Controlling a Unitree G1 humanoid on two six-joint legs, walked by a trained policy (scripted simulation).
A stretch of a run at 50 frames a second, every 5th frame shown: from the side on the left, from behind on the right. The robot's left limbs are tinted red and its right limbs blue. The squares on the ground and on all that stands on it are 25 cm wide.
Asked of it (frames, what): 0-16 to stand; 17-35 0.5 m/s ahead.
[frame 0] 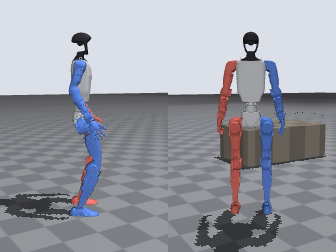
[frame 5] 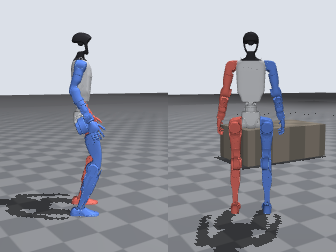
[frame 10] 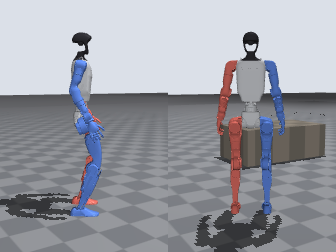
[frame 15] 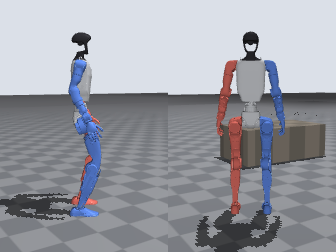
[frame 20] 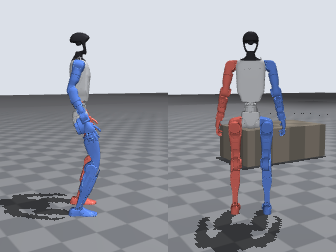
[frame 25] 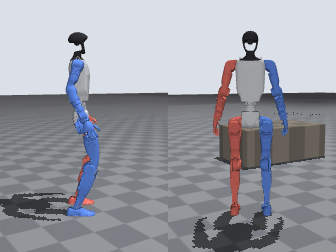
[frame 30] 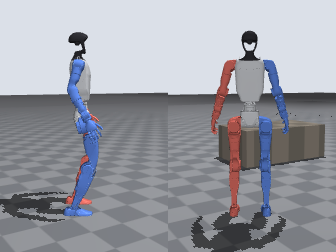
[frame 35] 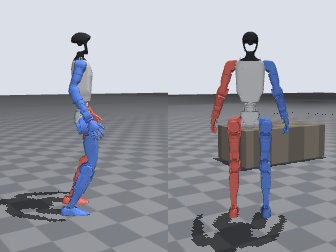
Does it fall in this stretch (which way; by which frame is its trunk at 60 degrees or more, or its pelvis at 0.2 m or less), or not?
no
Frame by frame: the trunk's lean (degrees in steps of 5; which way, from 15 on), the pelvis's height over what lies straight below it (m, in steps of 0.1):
0: 0, 0.8
5: 0, 0.8
10: 0, 0.8
15: 0, 0.8
20: 0, 0.8
25: 5, 0.8
30: 5, 0.8
35: 0, 0.8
